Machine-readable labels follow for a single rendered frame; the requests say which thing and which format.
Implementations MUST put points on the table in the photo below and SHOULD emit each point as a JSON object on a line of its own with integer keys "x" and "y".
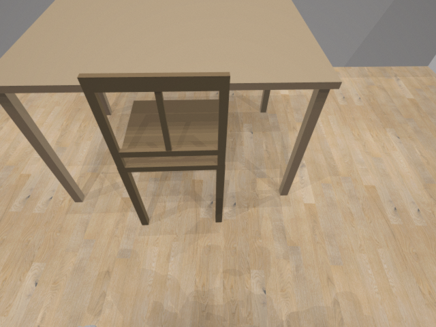
{"x": 263, "y": 44}

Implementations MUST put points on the chair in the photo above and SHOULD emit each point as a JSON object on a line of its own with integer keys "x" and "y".
{"x": 165, "y": 135}

